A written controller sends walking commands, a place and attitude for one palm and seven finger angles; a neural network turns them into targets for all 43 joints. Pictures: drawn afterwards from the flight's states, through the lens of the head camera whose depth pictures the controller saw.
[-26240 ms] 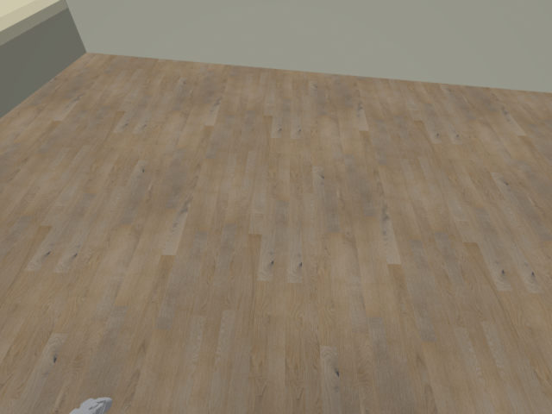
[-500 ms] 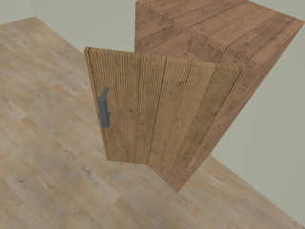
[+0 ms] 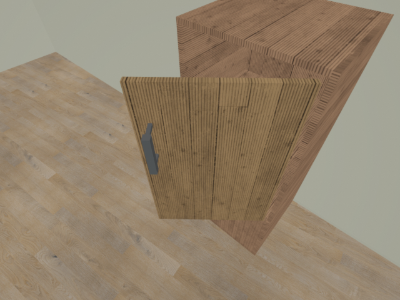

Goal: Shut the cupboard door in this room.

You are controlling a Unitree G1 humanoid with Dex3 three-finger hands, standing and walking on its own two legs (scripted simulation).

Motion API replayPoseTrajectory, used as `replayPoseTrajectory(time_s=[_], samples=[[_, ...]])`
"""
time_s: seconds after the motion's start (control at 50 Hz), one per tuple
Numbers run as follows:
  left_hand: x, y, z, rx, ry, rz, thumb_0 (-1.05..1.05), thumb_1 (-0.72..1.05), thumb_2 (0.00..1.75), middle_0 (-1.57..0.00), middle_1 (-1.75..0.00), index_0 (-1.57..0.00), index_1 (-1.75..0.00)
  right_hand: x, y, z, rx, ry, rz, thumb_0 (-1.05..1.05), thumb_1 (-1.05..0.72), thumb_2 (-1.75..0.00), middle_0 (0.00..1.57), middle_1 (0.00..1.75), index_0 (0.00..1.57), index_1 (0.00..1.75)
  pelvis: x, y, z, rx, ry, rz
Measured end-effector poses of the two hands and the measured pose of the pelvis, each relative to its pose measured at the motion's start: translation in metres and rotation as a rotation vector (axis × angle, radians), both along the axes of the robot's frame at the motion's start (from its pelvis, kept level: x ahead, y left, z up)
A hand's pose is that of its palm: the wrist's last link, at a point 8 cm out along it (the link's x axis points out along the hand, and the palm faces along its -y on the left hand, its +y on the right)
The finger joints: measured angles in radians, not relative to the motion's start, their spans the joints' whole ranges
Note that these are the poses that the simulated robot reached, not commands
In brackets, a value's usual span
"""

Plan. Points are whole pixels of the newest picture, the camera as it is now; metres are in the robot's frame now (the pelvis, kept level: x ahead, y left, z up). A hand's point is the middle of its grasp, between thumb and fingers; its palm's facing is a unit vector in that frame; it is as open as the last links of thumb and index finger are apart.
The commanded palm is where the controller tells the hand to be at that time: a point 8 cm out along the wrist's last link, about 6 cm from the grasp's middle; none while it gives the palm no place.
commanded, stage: come to a stop and stand still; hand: left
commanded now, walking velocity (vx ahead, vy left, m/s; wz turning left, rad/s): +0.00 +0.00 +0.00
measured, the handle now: (151, 149) +0.44 +0.14 +0.04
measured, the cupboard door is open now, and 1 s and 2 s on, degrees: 40 40 40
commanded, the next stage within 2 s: look again from close up in 0.48 s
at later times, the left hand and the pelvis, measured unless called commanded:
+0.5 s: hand out of the picture +0.02 +0.19 -0.18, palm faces +0.00 -0.98 -0.18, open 7.4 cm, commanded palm none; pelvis +0.01 +0.03 +0.00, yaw +0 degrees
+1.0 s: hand out of the picture +0.02 +0.18 -0.18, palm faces +0.01 -0.99 -0.17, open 7.4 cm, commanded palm none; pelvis +0.02 +0.02 +0.00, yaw +0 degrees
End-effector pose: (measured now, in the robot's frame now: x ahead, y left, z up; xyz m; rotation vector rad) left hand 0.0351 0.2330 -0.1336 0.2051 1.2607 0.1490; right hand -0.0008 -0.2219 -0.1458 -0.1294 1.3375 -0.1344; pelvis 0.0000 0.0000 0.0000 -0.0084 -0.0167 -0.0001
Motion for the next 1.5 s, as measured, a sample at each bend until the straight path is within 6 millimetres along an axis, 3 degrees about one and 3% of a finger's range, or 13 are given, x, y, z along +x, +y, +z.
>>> replayPoseTrajectory(time_s=[0.1,0.2,0.52,0.7,1.04,1.32,1.5], samples=[[0.009,0.012,0.002,0.005,-0.016,-0.009,0.00,0.90,0.90,-0.20,-0.30,-0.20,-0.30,-0.014,0.014,-0.001,0.011,0.041,0.002,0.00,-0.91,-0.90,0.20,0.30,0.20,0.30,0.000,0.010,0.001,0.004,0.001,-0.001],[0.008,0.015,-0.002,-0.011,0.013,-0.008,0.00,0.90,0.90,-0.20,-0.30,-0.20,-0.30,-0.015,0.020,0.001,0.000,0.054,-0.001,0.00,-0.91,-0.90,0.20,0.30,0.21,0.30,0.001,0.017,0.001,0.005,0.002,-0.003],[-0.024,0.009,-0.014,-0.061,0.148,0.037,0.00,0.91,0.90,-0.20,-0.30,-0.20,-0.30,0.018,0.025,0.005,-0.036,0.031,0.014,0.00,-0.91,-0.90,0.20,0.30,0.20,0.30,0.013,0.026,0.002,0.001,-0.006,-0.006],[-0.029,0.002,-0.016,-0.081,0.175,0.044,0.00,0.91,0.90,-0.20,-0.30,-0.20,-0.30,0.025,0.023,0.007,-0.045,0.037,0.015,0.00,-0.91,-0.90,0.20,0.30,0.20,0.30,0.017,0.026,0.003,0.001,-0.005,-0.005],[-0.020,0.001,-0.015,-0.068,0.156,0.038,0.01,0.91,0.90,-0.20,-0.30,-0.20,-0.30,0.009,0.029,0.006,-0.021,0.078,-0.009,0.00,-0.91,-0.90,0.20,0.30,0.20,0.30,0.020,0.022,0.004,0.002,-0.008,-0.008],[-0.028,-0.008,-0.015,-0.075,0.181,0.045,0.01,0.91,0.90,-0.20,-0.30,-0.20,-0.30,-0.002,0.032,0.004,-0.006,0.100,-0.031,0.00,-0.90,-0.90,0.20,0.30,0.20,0.30,0.018,0.016,0.004,0.008,-0.006,-0.012],[-0.029,-0.023,-0.016,-0.072,0.206,0.048,0.01,0.91,0.90,-0.20,-0.30,-0.20,-0.30,-0.012,0.013,0.003,-0.025,0.114,-0.065,0.00,-0.90,-0.90,0.21,0.30,0.21,0.30,0.008,-0.003,0.002,0.010,0.006,-0.015]])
